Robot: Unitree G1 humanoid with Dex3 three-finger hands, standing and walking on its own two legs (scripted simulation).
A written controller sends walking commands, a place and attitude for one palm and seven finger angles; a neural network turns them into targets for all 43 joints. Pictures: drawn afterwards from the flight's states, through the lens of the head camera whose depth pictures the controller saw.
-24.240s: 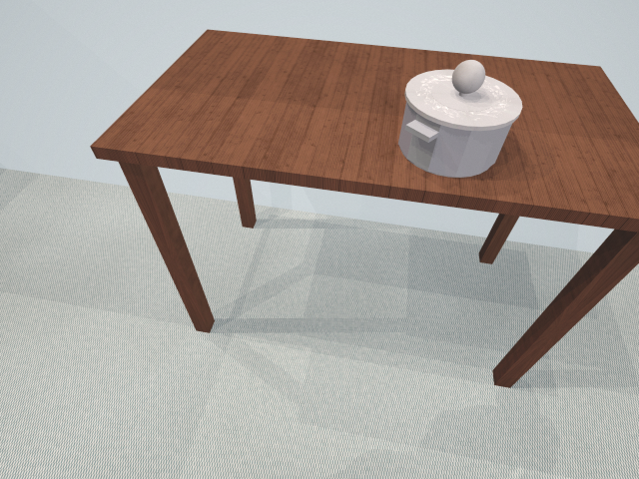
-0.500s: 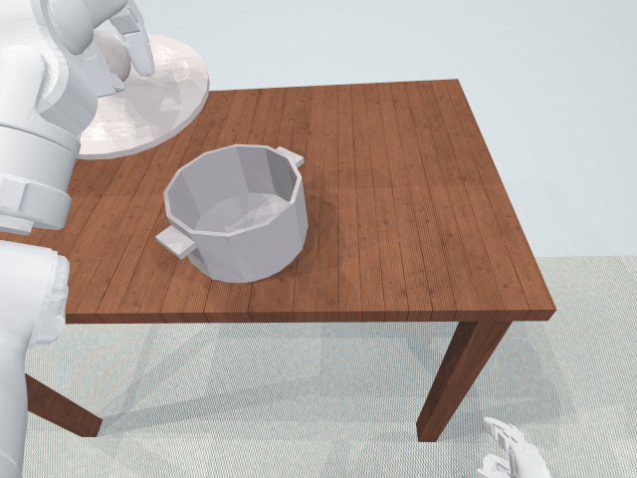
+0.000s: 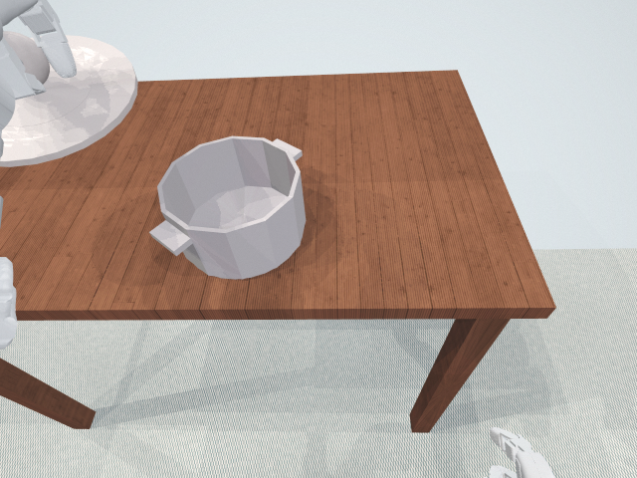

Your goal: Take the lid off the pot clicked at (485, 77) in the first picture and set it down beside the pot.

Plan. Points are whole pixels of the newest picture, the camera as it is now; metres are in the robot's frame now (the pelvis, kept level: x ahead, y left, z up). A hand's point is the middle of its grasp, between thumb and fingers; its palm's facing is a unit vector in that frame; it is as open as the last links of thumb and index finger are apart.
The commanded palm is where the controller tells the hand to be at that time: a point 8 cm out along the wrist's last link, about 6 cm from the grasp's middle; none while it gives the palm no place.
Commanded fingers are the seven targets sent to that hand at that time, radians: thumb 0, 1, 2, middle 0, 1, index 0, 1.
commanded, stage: move the lid sideways beside the pot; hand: left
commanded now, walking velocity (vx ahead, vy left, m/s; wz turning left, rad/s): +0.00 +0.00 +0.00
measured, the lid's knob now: (16, 61) +0.46 +0.31 +0.30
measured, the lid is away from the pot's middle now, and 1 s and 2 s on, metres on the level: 0.18 0.25 0.23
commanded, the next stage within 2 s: lower the lid onto the table in 0.76 s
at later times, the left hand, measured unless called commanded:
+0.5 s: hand out of the picture +0.43 +0.33 +0.32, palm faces -0.10 -0.07 -0.99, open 6.3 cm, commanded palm +0.41 +0.34 +0.39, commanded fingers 0.00 0.44 1.26 -0.81 -0.77 -1.11 -0.88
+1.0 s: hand out of the picture +0.43 +0.35 +0.31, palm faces -0.11 -0.08 -0.99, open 6.3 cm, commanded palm +0.41 +0.35 +0.38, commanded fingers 0.00 0.44 1.26 -0.81 -0.77 -1.11 -0.88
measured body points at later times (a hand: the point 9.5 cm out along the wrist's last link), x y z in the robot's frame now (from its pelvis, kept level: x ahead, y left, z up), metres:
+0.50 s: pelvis +0.01 +0.00 +0.00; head +0.05 -0.02 +0.45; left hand +0.44 +0.33 +0.37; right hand +0.13 -0.25 -0.13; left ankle +0.00 +0.11 -0.74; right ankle +0.00 -0.14 -0.74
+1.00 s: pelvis +0.01 +0.00 +0.00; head +0.06 -0.02 +0.45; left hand +0.43 +0.35 +0.36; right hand +0.12 -0.26 -0.13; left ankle +0.00 +0.11 -0.74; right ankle +0.00 -0.14 -0.74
